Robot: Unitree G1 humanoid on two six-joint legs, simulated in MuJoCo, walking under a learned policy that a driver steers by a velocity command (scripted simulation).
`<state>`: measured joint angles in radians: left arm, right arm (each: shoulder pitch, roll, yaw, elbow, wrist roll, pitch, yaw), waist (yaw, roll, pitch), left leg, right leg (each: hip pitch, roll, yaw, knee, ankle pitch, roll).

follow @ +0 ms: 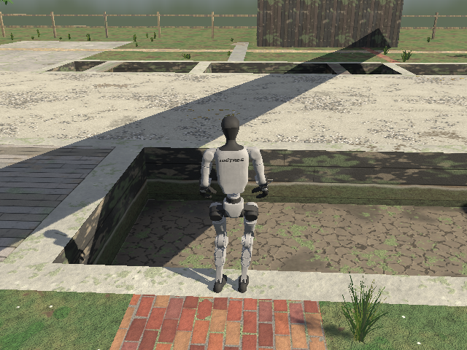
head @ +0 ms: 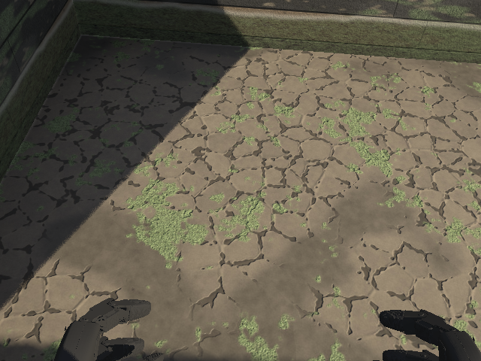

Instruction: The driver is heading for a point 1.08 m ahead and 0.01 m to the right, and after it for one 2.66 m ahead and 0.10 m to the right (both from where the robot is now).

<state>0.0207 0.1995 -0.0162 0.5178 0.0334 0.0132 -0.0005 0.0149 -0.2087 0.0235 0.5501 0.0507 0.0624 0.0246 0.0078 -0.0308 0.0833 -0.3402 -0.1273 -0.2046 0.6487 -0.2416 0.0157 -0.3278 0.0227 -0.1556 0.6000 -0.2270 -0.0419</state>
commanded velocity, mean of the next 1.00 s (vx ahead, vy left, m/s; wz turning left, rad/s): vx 1.00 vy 0.00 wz -0.24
